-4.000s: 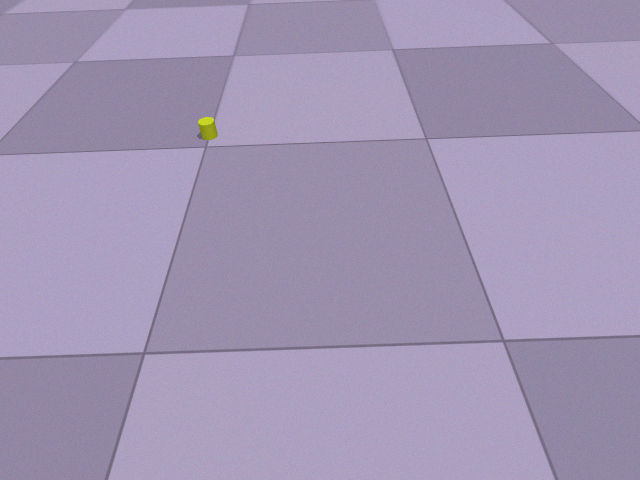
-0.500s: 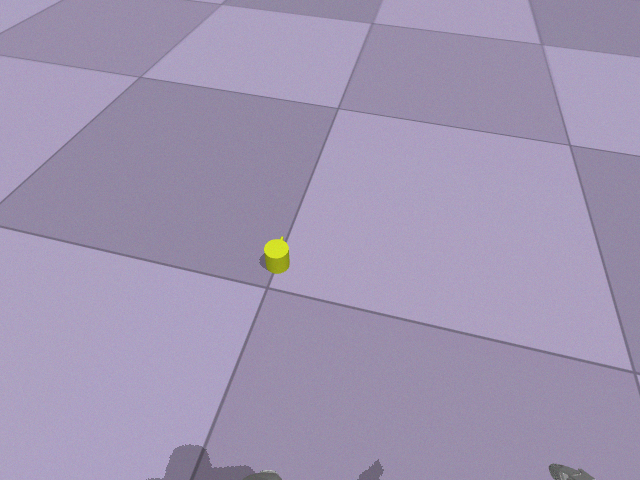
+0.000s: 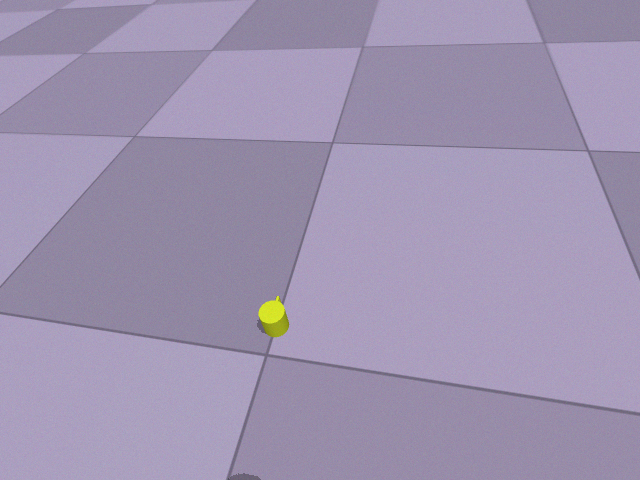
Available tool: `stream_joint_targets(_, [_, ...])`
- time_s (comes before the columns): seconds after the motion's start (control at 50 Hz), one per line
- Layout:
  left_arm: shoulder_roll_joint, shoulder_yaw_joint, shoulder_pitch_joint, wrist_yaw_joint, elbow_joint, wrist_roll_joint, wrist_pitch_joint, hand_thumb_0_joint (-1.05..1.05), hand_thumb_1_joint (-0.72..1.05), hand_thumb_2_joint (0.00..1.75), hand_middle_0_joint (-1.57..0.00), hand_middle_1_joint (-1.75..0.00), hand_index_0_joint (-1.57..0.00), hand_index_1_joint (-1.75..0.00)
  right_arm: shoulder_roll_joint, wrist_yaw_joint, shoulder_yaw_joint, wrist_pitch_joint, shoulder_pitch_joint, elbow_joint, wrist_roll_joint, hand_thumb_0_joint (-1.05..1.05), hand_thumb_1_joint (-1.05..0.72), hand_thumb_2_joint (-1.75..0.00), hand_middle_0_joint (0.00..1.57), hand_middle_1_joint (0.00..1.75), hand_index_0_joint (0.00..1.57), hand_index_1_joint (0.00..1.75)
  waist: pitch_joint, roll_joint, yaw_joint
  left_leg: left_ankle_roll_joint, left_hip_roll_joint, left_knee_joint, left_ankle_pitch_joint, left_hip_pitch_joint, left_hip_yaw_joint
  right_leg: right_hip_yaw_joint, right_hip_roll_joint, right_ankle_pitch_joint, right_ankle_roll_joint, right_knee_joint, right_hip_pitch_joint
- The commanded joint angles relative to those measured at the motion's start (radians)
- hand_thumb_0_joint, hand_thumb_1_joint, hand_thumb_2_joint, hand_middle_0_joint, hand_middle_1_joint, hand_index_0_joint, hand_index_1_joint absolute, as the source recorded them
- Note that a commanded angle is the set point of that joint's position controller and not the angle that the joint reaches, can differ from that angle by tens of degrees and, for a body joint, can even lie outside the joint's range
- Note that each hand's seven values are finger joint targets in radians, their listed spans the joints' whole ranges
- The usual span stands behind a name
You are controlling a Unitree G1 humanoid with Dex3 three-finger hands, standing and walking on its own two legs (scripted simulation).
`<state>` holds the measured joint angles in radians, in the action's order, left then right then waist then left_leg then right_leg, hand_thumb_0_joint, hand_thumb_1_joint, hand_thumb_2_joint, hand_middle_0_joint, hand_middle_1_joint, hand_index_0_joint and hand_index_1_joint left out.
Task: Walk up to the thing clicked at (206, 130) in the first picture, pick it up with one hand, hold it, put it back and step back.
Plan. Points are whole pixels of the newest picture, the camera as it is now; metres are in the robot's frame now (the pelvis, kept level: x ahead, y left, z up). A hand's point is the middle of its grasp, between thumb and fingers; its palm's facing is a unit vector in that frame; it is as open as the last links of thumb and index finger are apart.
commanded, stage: walk up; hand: left
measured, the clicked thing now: (275, 314) +0.78 +0.27 -0.71
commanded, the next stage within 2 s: none
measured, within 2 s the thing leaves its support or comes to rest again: neither
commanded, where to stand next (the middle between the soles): +0.38 +0.03 m, yaw +0 degrees
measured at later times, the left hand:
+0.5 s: hand (140, 470) +0.18 +0.32 -0.16, palm faces -0.01 -0.94 -0.34, open 7.4 cm
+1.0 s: hand (175, 350) +0.35 +0.29 -0.11, palm faces -0.01 -0.90 -0.44, open 7.4 cm
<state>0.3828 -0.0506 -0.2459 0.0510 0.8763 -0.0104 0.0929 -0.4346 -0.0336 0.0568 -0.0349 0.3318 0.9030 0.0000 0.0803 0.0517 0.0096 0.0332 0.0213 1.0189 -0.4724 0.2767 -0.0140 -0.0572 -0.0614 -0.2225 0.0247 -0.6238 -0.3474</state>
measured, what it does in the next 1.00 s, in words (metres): walks ahead: left foot, then right foot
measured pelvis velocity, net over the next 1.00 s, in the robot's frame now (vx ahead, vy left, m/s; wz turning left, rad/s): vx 0.29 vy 0.02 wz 0.01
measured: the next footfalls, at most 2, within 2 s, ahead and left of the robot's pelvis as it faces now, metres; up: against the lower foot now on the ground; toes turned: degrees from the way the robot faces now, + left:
left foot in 0.38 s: +0.27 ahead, +0.15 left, +0.00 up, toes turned +6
right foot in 0.84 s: +0.37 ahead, -0.09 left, +0.00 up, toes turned -1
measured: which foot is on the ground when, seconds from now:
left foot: up 0.00-0.36, down 0.38-0.86, up 0.88-1.00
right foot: down 0.00-0.42, up 0.44-0.82, down 0.84-1.00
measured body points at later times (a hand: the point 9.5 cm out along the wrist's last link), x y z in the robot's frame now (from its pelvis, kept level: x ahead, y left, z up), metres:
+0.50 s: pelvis +0.16 +0.05 +0.00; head +0.17 +0.07 +0.45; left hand +0.18 +0.36 -0.13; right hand +0.26 -0.27 -0.09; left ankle +0.23 +0.15 -0.73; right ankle +0.11 -0.10 -0.66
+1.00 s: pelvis +0.29 +0.02 +0.00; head +0.32 -0.01 +0.45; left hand +0.35 +0.34 -0.09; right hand +0.36 -0.29 -0.14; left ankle +0.27 +0.15 -0.67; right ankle +0.36 -0.10 -0.73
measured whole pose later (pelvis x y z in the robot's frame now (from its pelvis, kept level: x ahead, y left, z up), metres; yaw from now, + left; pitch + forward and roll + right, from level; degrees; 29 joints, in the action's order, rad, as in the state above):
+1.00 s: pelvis +0.29 +0.02 +0.00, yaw +1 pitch -3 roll +1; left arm 0.37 -0.02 -0.26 0.01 0.86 -0.01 0.08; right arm -0.41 -0.02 0.04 -0.01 0.28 0.87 0.01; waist 0.12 0.06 0.02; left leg 0.03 0.00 1.01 -0.52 0.38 -0.02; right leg -0.04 -0.05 -0.21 0.02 -0.59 -0.33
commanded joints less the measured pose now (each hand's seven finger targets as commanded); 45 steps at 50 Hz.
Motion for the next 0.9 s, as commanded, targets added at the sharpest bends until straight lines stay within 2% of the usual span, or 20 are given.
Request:
stream_joint_targets(0.0, [0.293, -0.080, -0.067, -0.033, -0.056, 0.018, 0.012, 0.00, 0.90, 0.90, -0.20, -0.30, -0.20, -0.30, -0.187, 0.000, 0.047, -0.027, 0.037, -0.065, 0.015, 0.00, -0.90, -0.90, 0.20, 0.30, 0.20, 0.30, -0.030, -0.221, 0.009, 0.009, 0.055, 0.088, 0.118, 0.292, 0.107, 0.315, -0.215, -0.028, 0.128, 0.370, 0.230])
stream_joint_targets(0.06, [0.269, -0.068, -0.079, -0.033, -0.067, 0.016, 0.021, 0.00, 0.90, 0.90, -0.20, -0.30, -0.20, -0.30, -0.165, -0.012, 0.047, -0.011, 0.061, -0.047, 0.003, 0.00, -0.90, -0.90, 0.20, 0.30, 0.20, 0.30, -0.028, -0.222, 0.005, -0.012, 0.028, 0.031, 0.209, 0.234, 0.077, 0.194, -0.166, 0.102, 0.127, 0.372, 0.168])
stream_joint_targets(0.14, [0.279, -0.080, -0.077, -0.031, -0.096, 0.003, 0.022, 0.00, 0.90, 0.90, -0.20, -0.30, -0.20, -0.30, -0.164, -0.028, 0.054, -0.008, -0.040, -0.079, -0.011, 0.00, -0.90, -0.90, 0.20, 0.30, 0.20, 0.30, 0.009, -0.182, 0.024, -0.047, 0.049, -0.157, 0.234, 0.295, 0.066, 0.163, -0.198, -0.029, 0.182, 0.414, 0.192])
stream_joint_targets(0.28, [0.304, -0.077, -0.101, -0.027, -0.102, 0.002, 0.013, 0.00, 0.90, 0.90, -0.20, -0.30, -0.20, -0.30, -0.144, -0.041, 0.058, -0.031, -0.130, -0.109, -0.023, 0.00, -0.90, -0.90, 0.20, 0.30, 0.20, 0.30, 0.001, -0.182, 0.041, -0.022, 0.059, -0.402, 0.287, 0.120, -0.018, 0.123, -0.211, -0.039, 0.176, 0.325, 0.141])
stream_joint_targets(0.34, [0.288, -0.063, -0.069, -0.028, -0.114, 0.001, 0.001, 0.00, 0.90, 0.90, -0.20, -0.30, -0.20, -0.30, -0.174, -0.032, 0.074, -0.043, -0.014, -0.070, -0.025, 0.00, -0.90, -0.90, 0.20, 0.30, 0.20, 0.30, -0.040, -0.090, -0.046, 0.003, 0.015, -0.472, 0.263, -0.119, -0.053, 0.082, -0.176, -0.017, 0.140, 0.146, 0.019])
stream_joint_targets(0.36, [0.245, -0.046, -0.084, -0.028, -0.117, -0.004, 0.001, 0.00, 0.90, 0.90, -0.20, -0.30, -0.20, -0.30, -0.211, -0.020, 0.089, -0.049, 0.099, -0.039, -0.026, 0.00, -0.90, -0.90, 0.20, 0.30, 0.20, 0.30, -0.110, 0.027, -0.098, 0.024, 0.007, -0.491, 0.190, -0.281, -0.021, 0.034, -0.125, 0.079, 0.111, -0.066, -0.035])
stream_joint_targets(0.38, [0.169, -0.023, -0.137, -0.026, -0.121, 0.006, -0.002, 0.00, 0.90, 0.90, -0.20, -0.30, -0.20, -0.30, -0.285, -0.006, 0.110, -0.054, 0.167, -0.041, -0.038, 0.00, -0.90, -0.90, 0.20, 0.30, 0.20, 0.30, -0.149, 0.262, -0.116, 0.089, 0.186, -0.640, -0.010, -0.374, 0.277, -0.043, -0.016, -0.023, 0.052, -0.383, -0.176])
stream_joint_targets(0.4, [0.163, -0.025, -0.180, -0.032, -0.109, 0.014, -0.012, 0.00, 0.90, 0.90, -0.20, -0.30, -0.20, -0.30, -0.326, 0.002, 0.111, -0.059, 0.124, -0.082, -0.026, 0.00, -0.90, -0.90, 0.20, 0.30, 0.20, 0.30, -0.120, 0.259, -0.077, 0.178, 0.380, -0.775, -0.068, -0.396, 0.663, -0.003, 0.109, -0.301, 0.018, -0.504, -0.360])
stream_joint_targets(0.42, [0.270, -0.048, -0.152, -0.046, -0.088, 0.004, -0.023, 0.00, 0.90, 0.90, -0.20, -0.30, -0.20, -0.30, -0.331, -0.002, 0.114, -0.054, 0.096, -0.086, 0.006, 0.00, -0.90, -0.90, 0.20, 0.30, 0.20, 0.30, -0.092, 0.147, -0.079, 0.255, 0.429, -0.770, -0.062, -0.325, 0.701, 0.091, 0.031, -0.331, 0.030, -0.571, -0.342])
stream_joint_targets(0.44, [0.289, -0.044, -0.103, -0.047, -0.088, 0.003, -0.021, 0.00, 0.90, 0.90, -0.20, -0.30, -0.20, -0.30, -0.301, 0.001, 0.109, -0.049, 0.078, -0.089, 0.006, 0.00, -0.90, -0.90, 0.20, 0.30, 0.20, 0.30, -0.033, 0.077, -0.075, 0.258, 0.406, -0.755, 0.074, -0.232, 0.617, 0.119, 0.011, -0.304, 0.032, -0.594, -0.332])
stream_joint_targets(0.5, [0.245, -0.043, -0.148, -0.031, -0.047, 0.020, -0.028, 0.00, 0.90, 0.90, -0.20, -0.30, -0.20, -0.30, -0.213, 0.012, 0.068, -0.063, 0.007, -0.108, 0.005, 0.00, -0.90, -0.90, 0.20, 0.30, 0.20, 0.30, 0.015, 0.059, -0.017, 0.128, 0.240, -0.733, 0.396, -0.101, 0.219, 0.158, -0.027, -0.137, 0.022, -0.458, -0.208])
stream_joint_targets(0.56, [0.224, -0.045, -0.172, -0.017, -0.032, 0.016, -0.041, 0.00, 0.90, 0.90, -0.20, -0.30, -0.20, -0.30, -0.222, 0.011, 0.072, -0.068, -0.012, -0.126, 0.001, 0.00, -0.90, -0.90, 0.20, 0.30, 0.20, 0.30, -0.009, 0.121, -0.011, 0.143, 0.205, -0.764, 0.297, -0.067, 0.144, 0.106, -0.020, -0.041, -0.010, -0.394, -0.155])
stream_joint_targets(0.66, [0.224, -0.050, -0.059, 0.000, -0.062, 0.002, -0.033, 0.00, 0.90, 0.90, -0.20, -0.30, -0.20, -0.30, -0.242, 0.003, 0.079, -0.059, -0.023, -0.145, -0.009, 0.00, -0.90, -0.90, 0.20, 0.30, 0.20, 0.30, 0.047, 0.119, -0.036, 0.201, 0.234, -0.811, 0.092, -0.040, 0.134, 0.053, -0.055, -0.015, -0.034, -0.169, -0.165])
stream_joint_targets(0.72, [0.202, -0.045, -0.036, -0.009, -0.056, -0.001, -0.018, 0.00, 0.90, 0.90, -0.20, -0.30, -0.20, -0.30, -0.222, 0.005, 0.069, -0.045, -0.026, -0.144, -0.013, 0.00, -0.90, -0.90, 0.20, 0.30, 0.20, 0.30, 0.034, 0.082, -0.033, 0.187, 0.216, -0.719, 0.300, -0.032, 0.096, 0.023, -0.019, 0.016, -0.027, -0.043, -0.078])
stream_joint_targets(0.78, [0.185, -0.044, -0.106, -0.031, -0.016, -0.003, -0.006, 0.00, 0.90, 0.90, -0.20, -0.30, -0.20, -0.30, -0.203, 0.011, 0.057, -0.026, -0.054, -0.152, -0.003, 0.00, -0.90, -0.90, 0.20, 0.30, 0.20, 0.30, -0.034, 0.020, 0.016, 0.147, 0.199, -0.529, 0.480, 0.007, 0.055, -0.003, 0.031, 0.110, -0.015, 0.086, 0.121])
stream_joint_targets(0.8, [0.207, -0.052, -0.170, -0.041, 0.004, -0.003, 0.002, 0.00, 0.90, 0.90, -0.20, -0.30, -0.20, -0.30, -0.166, 0.012, 0.042, -0.023, -0.054, -0.157, 0.004, 0.00, -0.90, -0.90, 0.20, 0.30, 0.20, 0.30, -0.084, -0.042, 0.047, 0.111, 0.155, -0.399, 0.468, 0.012, 0.025, 0.021, 0.036, 0.140, -0.003, 0.139, 0.224])
stream_joint_targets(0.82, [0.260, -0.067, -0.190, -0.050, 0.007, -0.009, 0.009, 0.00, 0.90, 0.90, -0.20, -0.30, -0.20, -0.30, -0.113, 0.013, 0.023, -0.021, -0.010, -0.156, 0.011, 0.00, -0.90, -0.90, 0.20, 0.30, 0.20, 0.30, -0.134, -0.182, 0.054, 0.074, 0.085, -0.236, 0.354, 0.065, -0.033, 0.098, -0.025, 0.131, 0.021, 0.206, 0.318])
stream_joint_targets(0.84, [0.334, -0.088, -0.211, -0.056, -0.015, -0.012, 0.013, 0.00, 0.90, 0.90, -0.20, -0.30, -0.20, -0.30, -0.074, 0.010, 0.007, -0.020, 0.037, -0.168, 0.009, 0.00, -0.90, -0.90, 0.20, 0.30, 0.20, 0.30, -0.174, -0.355, 0.044, 0.030, -0.013, -0.057, 0.017, 0.201, -0.065, 0.445, -0.249, 0.102, 0.089, 0.276, 0.389])
stream_joint_targets(0.86, [0.348, -0.081, -0.165, -0.054, -0.039, -0.005, 0.009, 0.00, 0.90, 0.90, -0.20, -0.30, -0.20, -0.30, -0.129, 0.018, 0.020, -0.004, 0.053, -0.140, 0.003, 0.00, -0.90, -0.90, 0.20, 0.30, 0.20, 0.30, -0.126, -0.263, 0.032, 0.011, -0.038, 0.019, -0.099, 0.275, 0.005, 0.599, -0.342, 0.041, 0.193, 0.319, 0.349])
stream_joint_targets(0.88, [0.364, -0.084, -0.129, -0.054, -0.045, 0.002, -0.001, 0.00, 0.90, 0.90, -0.20, -0.30, -0.20, -0.30, -0.190, 0.030, 0.042, 0.001, 0.038, -0.127, -0.004, 0.00, -0.90, -0.90, 0.20, 0.30, 0.20, 0.30, -0.105, -0.257, 0.036, 0.012, 0.006, 0.061, -0.150, 0.291, 0.033, 0.643, -0.380, 0.011, 0.274, 0.303, 0.308])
